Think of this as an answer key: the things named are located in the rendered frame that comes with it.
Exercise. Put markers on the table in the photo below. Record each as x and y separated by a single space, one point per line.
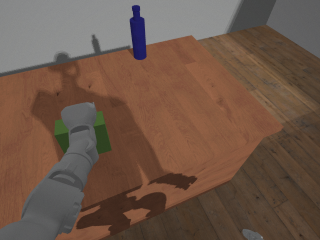
179 125

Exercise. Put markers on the left robot forearm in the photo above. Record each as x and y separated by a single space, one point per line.
76 163

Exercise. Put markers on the robot left hand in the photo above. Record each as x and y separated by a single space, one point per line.
79 113

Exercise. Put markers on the sponge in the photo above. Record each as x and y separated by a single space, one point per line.
103 145

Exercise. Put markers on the robot right hand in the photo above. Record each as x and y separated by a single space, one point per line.
251 235

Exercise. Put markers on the robot left upper arm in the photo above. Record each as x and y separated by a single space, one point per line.
53 210

